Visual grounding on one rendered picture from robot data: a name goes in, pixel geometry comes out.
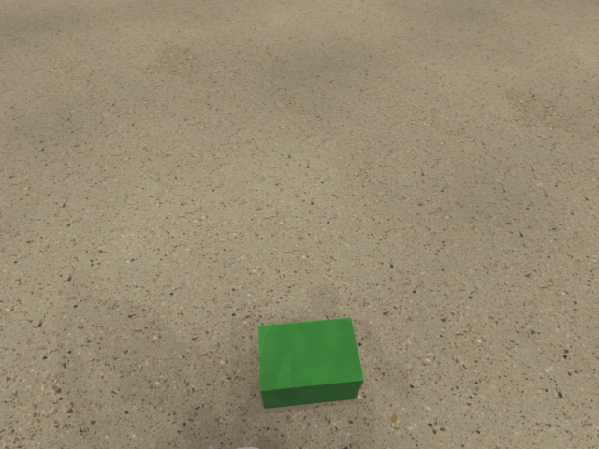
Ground carton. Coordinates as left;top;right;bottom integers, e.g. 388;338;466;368
258;318;364;409

